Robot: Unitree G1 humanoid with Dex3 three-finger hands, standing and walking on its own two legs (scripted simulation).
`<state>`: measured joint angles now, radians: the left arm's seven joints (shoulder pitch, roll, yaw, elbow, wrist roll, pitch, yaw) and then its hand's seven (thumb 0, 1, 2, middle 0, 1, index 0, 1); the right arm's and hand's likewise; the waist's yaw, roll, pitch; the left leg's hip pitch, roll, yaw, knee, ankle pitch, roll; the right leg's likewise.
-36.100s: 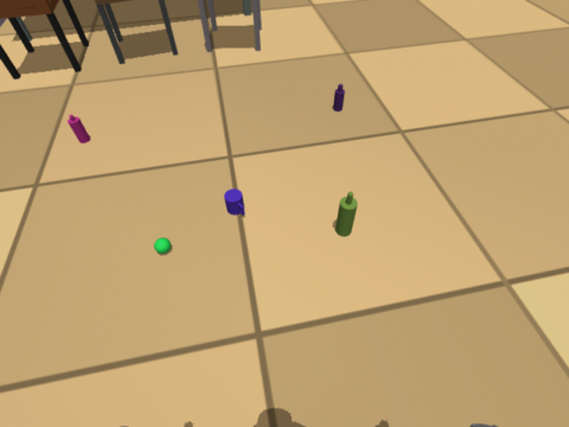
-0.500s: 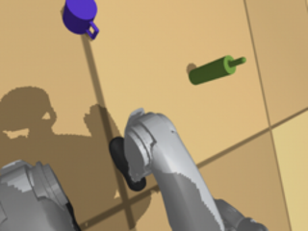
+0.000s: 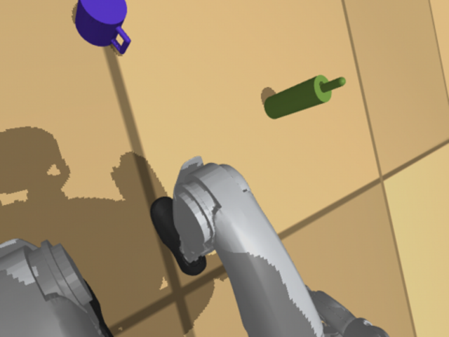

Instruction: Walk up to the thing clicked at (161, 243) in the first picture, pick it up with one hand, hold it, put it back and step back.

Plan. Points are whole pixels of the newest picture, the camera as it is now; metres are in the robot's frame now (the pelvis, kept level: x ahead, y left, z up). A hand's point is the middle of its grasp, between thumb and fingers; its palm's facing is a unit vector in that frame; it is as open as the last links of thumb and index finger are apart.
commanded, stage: open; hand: left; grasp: from above
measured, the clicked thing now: out of the picture +0.51 +0.27 -0.29
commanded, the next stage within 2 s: withdraw in 0.64 s
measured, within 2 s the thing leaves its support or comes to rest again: neither
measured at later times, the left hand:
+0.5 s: hand out of the picture +0.49 +0.27 -0.27, palm faces -0.43 -0.15 -0.89, open 13.0 cm
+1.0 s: hand out of the picture +0.52 +0.28 -0.23, palm faces -0.32 -0.13 -0.94, open 13.9 cm
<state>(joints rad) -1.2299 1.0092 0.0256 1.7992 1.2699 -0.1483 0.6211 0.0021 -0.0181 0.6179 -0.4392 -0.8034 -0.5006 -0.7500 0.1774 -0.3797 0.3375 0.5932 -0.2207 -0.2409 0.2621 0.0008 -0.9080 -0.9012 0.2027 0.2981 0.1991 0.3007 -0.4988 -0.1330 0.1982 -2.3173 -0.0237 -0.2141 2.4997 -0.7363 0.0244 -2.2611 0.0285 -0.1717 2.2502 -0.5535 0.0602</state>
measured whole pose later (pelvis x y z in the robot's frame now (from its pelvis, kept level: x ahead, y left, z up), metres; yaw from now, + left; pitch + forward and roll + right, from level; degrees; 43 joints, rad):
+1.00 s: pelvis +0.00 +0.00 +0.01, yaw +0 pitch +33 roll -15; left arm -1.14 0.94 0.05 1.54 1.24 -0.11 0.57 0.00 -0.51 1.01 -0.11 -1.03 -0.11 -1.03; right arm 0.24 -0.36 0.30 0.60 -0.21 -0.21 0.26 0.00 -0.92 -0.90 0.20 0.30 0.20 0.30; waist -0.45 -0.10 0.15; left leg -2.31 -0.02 -0.21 2.46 -0.74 0.01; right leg -2.26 0.02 -0.17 2.22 -0.56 0.04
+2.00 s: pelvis +0.02 -0.01 +0.05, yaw +8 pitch +38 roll -8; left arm -0.98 0.62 0.03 1.21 0.98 0.02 0.20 0.00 -0.10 0.96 -0.22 -0.72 -0.21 -0.73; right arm 0.26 -0.29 0.07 0.63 -0.08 0.03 0.13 0.00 -0.90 -0.89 0.21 0.30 0.20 0.30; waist -0.25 0.08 -0.12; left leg -2.21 -0.04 -0.08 2.28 -0.74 0.02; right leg -2.20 -0.01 -0.06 2.15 -0.62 0.03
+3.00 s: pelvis +0.09 +0.00 +0.38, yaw +14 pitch +14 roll -3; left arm 0.42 0.22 0.03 -0.03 -0.08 0.41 0.08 0.01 0.91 0.90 -0.20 -0.30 -0.21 -0.30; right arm 0.31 -0.22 0.05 0.53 0.04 -0.14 -0.17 0.01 -0.90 -0.90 0.20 0.30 0.20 0.30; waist -0.07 0.05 -0.20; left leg -0.78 0.00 -0.07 1.07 -0.53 0.01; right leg -0.78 0.01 -0.04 0.99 -0.44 0.01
